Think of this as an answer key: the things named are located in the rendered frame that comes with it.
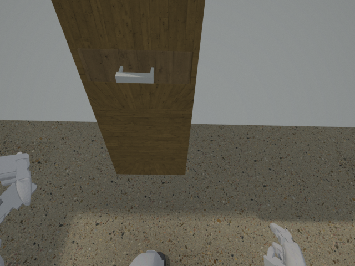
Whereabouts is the handle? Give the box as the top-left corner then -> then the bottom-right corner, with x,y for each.
115,66 -> 154,84

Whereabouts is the cabinet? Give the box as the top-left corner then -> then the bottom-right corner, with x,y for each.
51,0 -> 205,175

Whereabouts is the drawer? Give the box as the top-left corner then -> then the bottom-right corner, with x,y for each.
77,48 -> 192,84

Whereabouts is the robot right hand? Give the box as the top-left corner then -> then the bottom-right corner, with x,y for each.
263,223 -> 306,266

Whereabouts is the robot left hand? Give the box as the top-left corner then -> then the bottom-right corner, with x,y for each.
0,152 -> 37,224

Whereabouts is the left robot thigh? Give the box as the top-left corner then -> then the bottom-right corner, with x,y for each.
129,253 -> 164,266

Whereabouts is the robot left shin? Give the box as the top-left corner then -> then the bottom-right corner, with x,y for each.
146,250 -> 161,258

